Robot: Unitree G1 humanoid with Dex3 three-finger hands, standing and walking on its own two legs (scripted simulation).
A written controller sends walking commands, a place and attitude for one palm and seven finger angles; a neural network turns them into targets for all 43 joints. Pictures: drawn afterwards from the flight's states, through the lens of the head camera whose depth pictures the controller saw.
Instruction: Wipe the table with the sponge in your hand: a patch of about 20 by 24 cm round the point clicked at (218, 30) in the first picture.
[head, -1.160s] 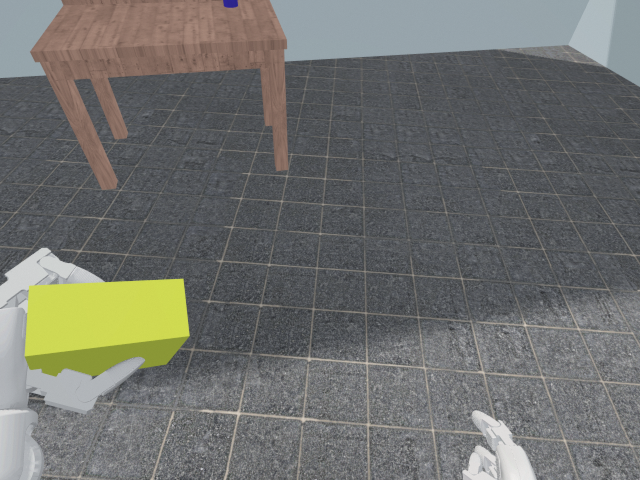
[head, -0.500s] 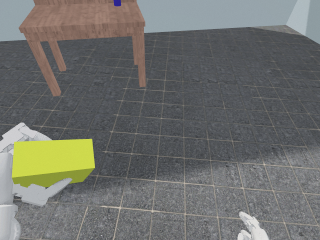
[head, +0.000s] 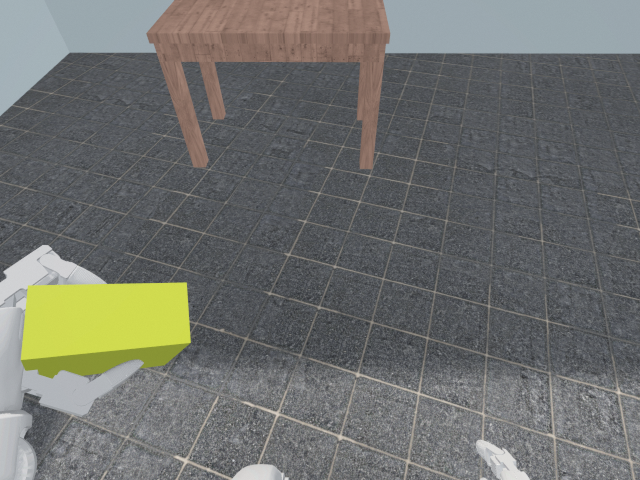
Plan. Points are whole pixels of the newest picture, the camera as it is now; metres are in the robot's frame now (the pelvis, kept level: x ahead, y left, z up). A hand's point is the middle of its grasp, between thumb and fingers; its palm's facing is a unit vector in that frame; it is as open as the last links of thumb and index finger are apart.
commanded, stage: walk to a spot facing it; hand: left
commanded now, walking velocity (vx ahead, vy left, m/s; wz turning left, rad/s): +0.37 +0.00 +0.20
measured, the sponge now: (131, 330) +0.23 +0.19 +0.15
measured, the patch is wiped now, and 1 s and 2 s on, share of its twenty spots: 0.00 0.00 0.00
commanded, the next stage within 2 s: none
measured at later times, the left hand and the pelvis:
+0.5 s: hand (131, 213) +0.34 +0.22 +0.19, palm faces +0.45 -0.75 -0.48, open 9.8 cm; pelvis +0.14 -0.03 +0.00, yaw +3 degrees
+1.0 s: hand (162, 140) +0.50 +0.24 +0.18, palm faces +0.53 -0.75 -0.40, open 9.8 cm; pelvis +0.30 -0.03 -0.01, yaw +7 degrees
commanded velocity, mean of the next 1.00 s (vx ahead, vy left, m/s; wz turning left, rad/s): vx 0.38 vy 0.00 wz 0.15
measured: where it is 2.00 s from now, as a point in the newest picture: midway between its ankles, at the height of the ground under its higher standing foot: (344, 357)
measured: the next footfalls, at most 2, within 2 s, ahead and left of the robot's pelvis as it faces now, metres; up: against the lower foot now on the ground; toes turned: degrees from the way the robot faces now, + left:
left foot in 0.18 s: +0.16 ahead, +0.14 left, +0.00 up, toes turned +13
right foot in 0.52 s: +0.26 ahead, -0.14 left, +0.00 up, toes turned -7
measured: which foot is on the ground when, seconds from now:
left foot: up 0.00-0.16, down 0.18-0.52, up 0.54-0.92, down 0.94-1.00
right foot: down 0.00-0.18, up 0.20-0.50, down 0.52-0.94, up 0.96-1.00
